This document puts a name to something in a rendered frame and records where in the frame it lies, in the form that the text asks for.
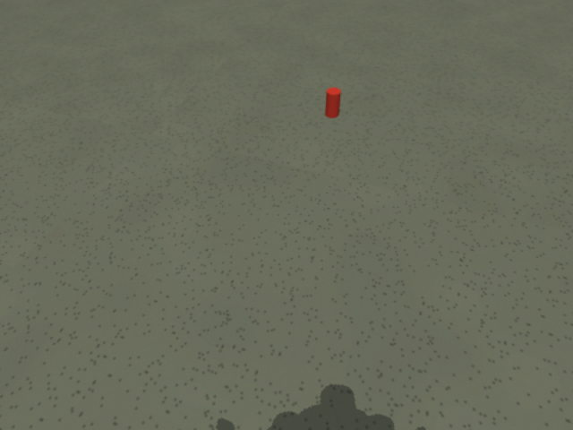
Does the can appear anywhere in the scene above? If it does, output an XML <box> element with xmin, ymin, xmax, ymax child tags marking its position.
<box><xmin>325</xmin><ymin>88</ymin><xmax>341</xmax><ymax>118</ymax></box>

